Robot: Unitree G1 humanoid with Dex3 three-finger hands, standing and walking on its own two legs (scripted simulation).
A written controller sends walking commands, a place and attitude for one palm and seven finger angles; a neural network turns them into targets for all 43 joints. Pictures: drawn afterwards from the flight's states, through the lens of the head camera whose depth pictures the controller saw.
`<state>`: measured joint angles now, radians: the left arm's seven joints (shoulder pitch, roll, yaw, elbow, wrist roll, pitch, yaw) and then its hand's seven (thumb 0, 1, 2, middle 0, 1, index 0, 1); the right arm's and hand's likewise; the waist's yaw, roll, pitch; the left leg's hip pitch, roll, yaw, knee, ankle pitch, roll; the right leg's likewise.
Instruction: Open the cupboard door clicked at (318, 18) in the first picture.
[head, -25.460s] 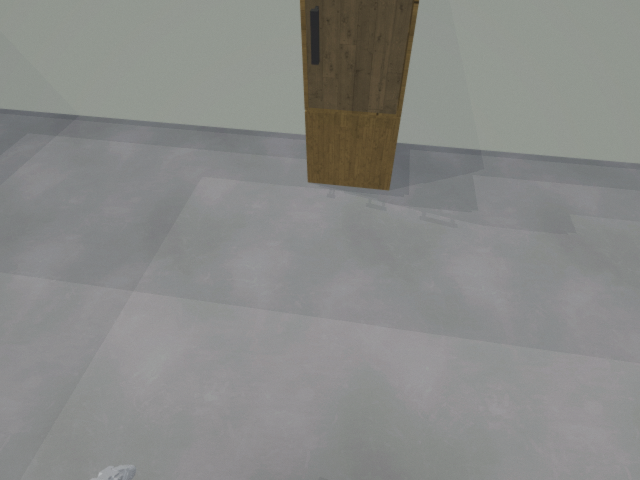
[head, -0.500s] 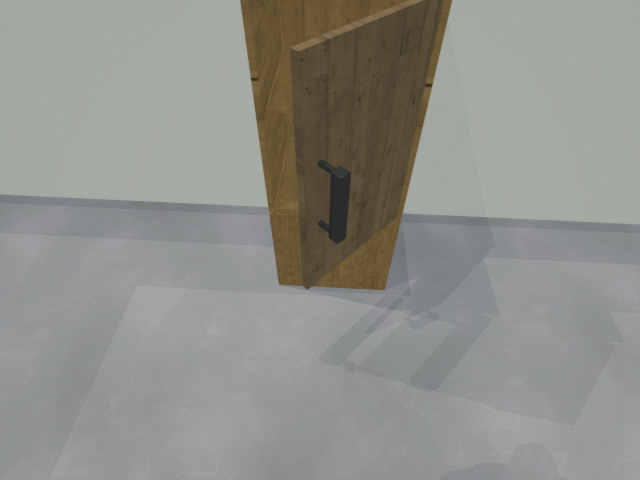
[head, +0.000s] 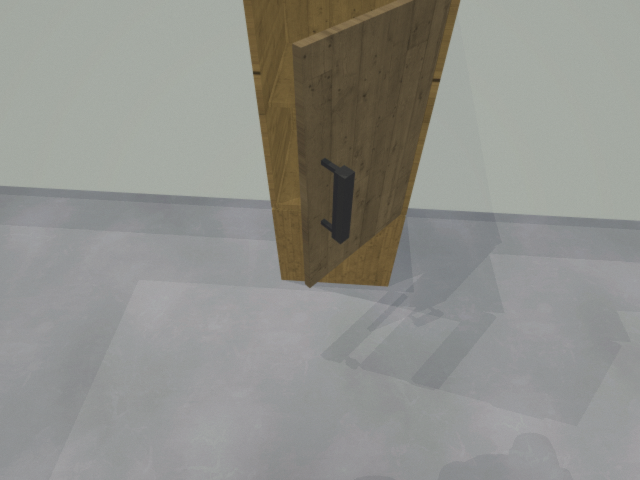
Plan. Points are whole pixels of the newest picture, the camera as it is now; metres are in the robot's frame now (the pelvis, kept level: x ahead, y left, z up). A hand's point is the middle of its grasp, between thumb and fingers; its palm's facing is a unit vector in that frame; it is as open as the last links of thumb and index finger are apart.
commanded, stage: look to check the result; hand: left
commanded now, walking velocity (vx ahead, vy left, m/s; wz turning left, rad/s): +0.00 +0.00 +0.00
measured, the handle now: (333, 201) +0.60 +0.02 -0.06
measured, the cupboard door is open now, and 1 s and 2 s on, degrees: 48 48 48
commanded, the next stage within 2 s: walk to a spot facing it in 0.16 s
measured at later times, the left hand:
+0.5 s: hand out of the picture +0.03 +0.18 -0.18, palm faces -0.01 -0.98 -0.22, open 7.3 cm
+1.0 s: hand out of the picture +0.09 +0.15 -0.16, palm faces -0.24 -0.93 -0.28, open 7.3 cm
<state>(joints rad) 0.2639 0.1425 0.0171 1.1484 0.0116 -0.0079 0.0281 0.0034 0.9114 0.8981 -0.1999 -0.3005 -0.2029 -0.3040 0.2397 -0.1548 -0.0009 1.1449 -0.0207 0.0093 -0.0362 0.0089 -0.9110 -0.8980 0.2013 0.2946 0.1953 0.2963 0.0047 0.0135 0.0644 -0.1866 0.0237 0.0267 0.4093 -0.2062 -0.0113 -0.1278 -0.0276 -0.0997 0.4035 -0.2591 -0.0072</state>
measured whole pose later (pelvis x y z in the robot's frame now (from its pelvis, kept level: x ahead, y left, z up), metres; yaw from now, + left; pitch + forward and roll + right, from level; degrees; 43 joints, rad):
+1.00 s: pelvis +0.00 -0.03 +0.00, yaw -20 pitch +3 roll +2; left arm 0.25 0.18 0.08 0.95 0.03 0.03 0.01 0.00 0.91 0.90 -0.20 -0.30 -0.21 -0.30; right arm 0.05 -0.23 -0.06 0.91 -0.01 0.05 -0.04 0.01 -0.90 -0.90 0.20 0.29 0.19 0.30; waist 0.05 0.01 0.10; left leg -0.44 0.03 -0.03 0.97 -0.43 -0.06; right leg -0.26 0.10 0.14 0.47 -0.23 -0.07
